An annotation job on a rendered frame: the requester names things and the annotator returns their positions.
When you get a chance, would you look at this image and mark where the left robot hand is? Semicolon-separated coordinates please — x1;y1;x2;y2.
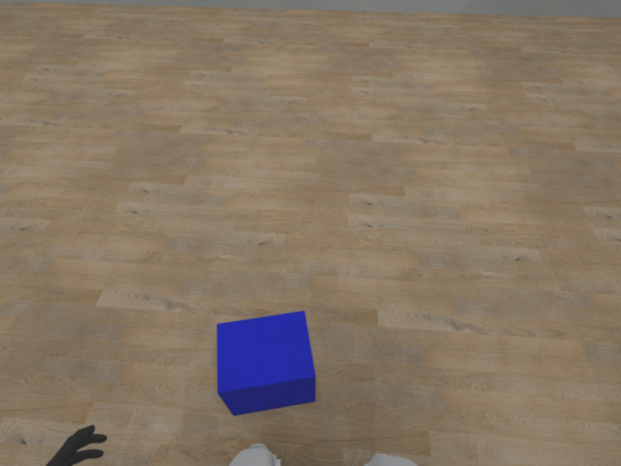
46;425;107;466

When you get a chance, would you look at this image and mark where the carton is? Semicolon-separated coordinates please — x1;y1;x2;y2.
217;311;315;416

